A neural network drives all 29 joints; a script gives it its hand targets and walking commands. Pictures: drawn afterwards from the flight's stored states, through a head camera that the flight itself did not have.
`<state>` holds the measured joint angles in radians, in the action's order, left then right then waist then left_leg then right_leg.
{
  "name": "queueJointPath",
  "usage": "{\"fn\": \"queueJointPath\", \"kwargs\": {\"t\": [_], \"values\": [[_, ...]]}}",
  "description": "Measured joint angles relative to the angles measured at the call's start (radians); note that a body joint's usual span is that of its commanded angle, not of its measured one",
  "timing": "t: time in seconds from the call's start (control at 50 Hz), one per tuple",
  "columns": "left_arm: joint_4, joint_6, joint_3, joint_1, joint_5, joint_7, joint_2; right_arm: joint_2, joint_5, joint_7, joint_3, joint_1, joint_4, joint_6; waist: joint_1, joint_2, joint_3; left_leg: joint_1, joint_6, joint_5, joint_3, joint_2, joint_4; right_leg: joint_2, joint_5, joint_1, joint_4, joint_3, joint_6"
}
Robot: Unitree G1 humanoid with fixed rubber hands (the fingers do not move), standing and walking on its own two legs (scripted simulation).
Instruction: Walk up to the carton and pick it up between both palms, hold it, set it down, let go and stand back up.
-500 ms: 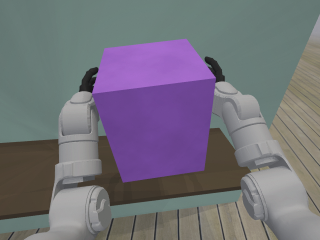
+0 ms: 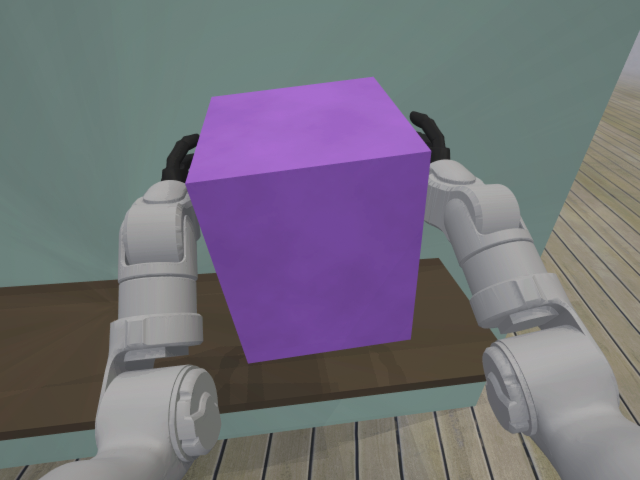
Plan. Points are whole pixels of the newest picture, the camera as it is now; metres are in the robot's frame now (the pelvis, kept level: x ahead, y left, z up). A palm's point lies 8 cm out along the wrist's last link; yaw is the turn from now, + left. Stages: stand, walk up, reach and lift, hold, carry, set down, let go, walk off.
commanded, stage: hold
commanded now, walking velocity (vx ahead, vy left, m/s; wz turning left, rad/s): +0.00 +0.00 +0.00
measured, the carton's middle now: (311, 218) +0.37 +0.00 +0.24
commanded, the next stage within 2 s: none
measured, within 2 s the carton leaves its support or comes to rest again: neither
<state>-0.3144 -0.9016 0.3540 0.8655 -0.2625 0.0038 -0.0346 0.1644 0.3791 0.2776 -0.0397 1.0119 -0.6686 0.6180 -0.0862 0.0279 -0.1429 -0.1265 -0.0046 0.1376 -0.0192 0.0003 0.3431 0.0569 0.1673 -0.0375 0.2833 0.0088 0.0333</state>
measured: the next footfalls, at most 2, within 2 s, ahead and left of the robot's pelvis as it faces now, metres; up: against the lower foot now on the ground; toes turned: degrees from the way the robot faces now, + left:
none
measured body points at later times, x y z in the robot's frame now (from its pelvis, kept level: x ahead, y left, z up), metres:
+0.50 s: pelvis +0.00 +0.00 +0.00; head -0.08 +0.02 +0.44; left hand +0.38 +0.15 +0.27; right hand +0.38 -0.14 +0.29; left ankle +0.04 +0.11 -0.75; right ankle +0.00 -0.09 -0.75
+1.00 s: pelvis +0.00 +0.00 +0.00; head -0.09 +0.02 +0.44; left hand +0.38 +0.16 +0.27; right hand +0.38 -0.14 +0.30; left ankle +0.04 +0.11 -0.75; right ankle +0.00 -0.09 -0.75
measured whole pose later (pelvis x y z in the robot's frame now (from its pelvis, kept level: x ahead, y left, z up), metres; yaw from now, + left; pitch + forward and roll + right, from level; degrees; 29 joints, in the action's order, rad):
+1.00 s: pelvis +0.00 +0.00 +0.00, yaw +0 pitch -4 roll -1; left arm -0.31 -0.91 0.35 0.87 -0.26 0.00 -0.04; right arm 0.16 0.38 0.28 -0.03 1.02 -0.67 0.63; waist -0.09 0.03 -0.15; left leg -0.13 -0.01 0.14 -0.03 0.00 0.34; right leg 0.06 0.17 -0.04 0.28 0.00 0.03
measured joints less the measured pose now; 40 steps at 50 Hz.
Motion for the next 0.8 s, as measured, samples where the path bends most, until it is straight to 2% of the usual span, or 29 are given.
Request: {"fn": "queueJointPath", "kwargs": {"t": [0.62,0.8], "values": [[0.07,-0.024,-0.002,-0.034,-0.005,-0.002,0.016,-0.001,0.016,0.009,-0.004,-0.035,0.057,0.013,-0.007,-0.003,0.012,0.015,-0.001,0.011,-0.004,0.002,0.007,0.002,0.003,0.02,-0.005,-0.007,-0.001],[0.03,-0.017,0.004,-0.013,-0.002,0.0,0.009,-0.007,0.003,0.006,0.013,-0.012,0.025,0.019,-0.003,0.001,0.003,0.01,0.0,0.004,-0.007,0.002,0.002,0.002,-0.001,0.013,-0.006,-0.005,0.0]]}}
